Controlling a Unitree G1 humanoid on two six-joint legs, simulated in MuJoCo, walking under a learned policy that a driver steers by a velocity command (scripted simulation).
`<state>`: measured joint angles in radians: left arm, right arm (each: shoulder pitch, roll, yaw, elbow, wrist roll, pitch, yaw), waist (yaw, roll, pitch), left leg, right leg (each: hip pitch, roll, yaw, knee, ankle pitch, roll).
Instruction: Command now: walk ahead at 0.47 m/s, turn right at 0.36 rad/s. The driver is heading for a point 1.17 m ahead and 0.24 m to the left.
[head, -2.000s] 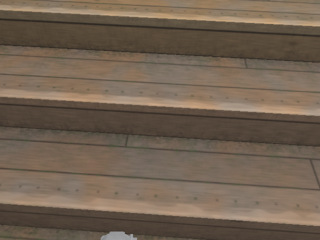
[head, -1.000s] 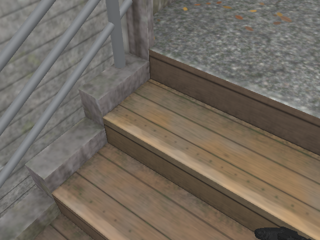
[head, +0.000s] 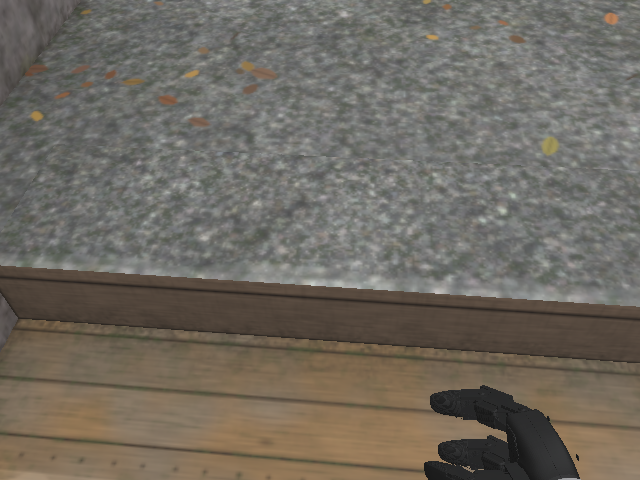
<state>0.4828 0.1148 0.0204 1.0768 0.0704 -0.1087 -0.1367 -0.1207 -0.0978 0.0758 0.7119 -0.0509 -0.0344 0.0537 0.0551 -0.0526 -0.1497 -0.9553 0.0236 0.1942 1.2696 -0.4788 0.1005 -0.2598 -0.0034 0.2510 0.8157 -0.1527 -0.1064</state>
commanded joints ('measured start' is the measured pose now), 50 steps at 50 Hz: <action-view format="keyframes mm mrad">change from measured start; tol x32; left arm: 1 -59 92 51 -32 -41 7 17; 20 -934 35 -107 -421 -5 116 82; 28 -55 276 8 -240 10 74 125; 38 -335 -3 -25 -63 11 38 109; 50 172 14 -83 149 103 23 92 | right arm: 1 504 -278 -96 182 13 -36 -31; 5 238 46 -25 270 10 -41 -20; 19 856 -11 -9 515 -86 -73 19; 50 -237 -62 -3 -11 37 13 19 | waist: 1 -194 220 48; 21 -123 210 146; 27 86 -42 -337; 50 34 74 139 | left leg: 1 639 287 -1075 -865 -619 207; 6 506 228 -532 -898 154 168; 20 684 225 -353 -1195 407 176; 25 836 231 -226 -943 1596 112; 26 637 182 -227 -699 1572 32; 28 120 -42 -382 -54 362 20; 31 -50 -6 -401 590 467 43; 43 -572 -12 -328 878 310 243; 50 -618 102 -175 343 368 207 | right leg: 1 -739 44 66 927 167 -22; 12 -1196 -17 -125 1409 79 -179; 18 -1293 -150 -258 941 43 -109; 25 -356 48 -389 377 -257 -66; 26 5 -42 -219 381 127 -145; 28 379 -345 556 -269 -303 -272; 30 -39 -343 492 -333 -663 -181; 38 -190 -279 -233 -520 -89 -88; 50 415 -300 -444 -715 179 -89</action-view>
